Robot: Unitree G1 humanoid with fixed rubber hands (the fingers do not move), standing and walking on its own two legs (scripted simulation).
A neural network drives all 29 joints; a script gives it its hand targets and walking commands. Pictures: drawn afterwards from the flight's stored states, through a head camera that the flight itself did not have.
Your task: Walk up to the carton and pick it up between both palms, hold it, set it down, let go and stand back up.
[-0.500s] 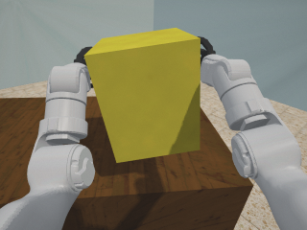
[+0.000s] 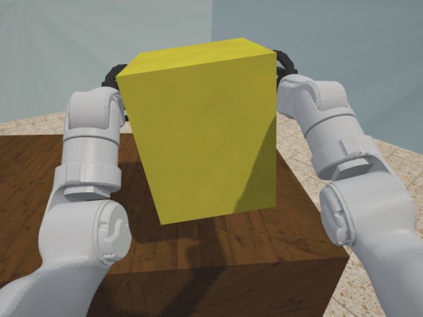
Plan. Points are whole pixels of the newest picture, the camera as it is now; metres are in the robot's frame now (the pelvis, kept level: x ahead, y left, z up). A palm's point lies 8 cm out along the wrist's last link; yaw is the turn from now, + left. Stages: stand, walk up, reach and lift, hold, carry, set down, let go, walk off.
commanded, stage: hold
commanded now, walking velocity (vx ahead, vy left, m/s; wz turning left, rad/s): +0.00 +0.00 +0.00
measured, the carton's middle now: (204, 125) +0.37 -0.01 +0.29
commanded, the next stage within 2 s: none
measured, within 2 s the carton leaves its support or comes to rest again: neither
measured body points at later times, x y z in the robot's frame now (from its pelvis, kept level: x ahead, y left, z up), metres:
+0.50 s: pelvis +0.00 +0.00 +0.00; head -0.10 +0.01 +0.44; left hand +0.38 +0.15 +0.33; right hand +0.38 -0.15 +0.35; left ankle +0.02 +0.12 -0.75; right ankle +0.00 -0.11 -0.75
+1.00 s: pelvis +0.00 +0.00 +0.00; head -0.10 +0.01 +0.44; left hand +0.39 +0.15 +0.33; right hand +0.38 -0.15 +0.35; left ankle +0.02 +0.12 -0.75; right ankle +0.00 -0.11 -0.75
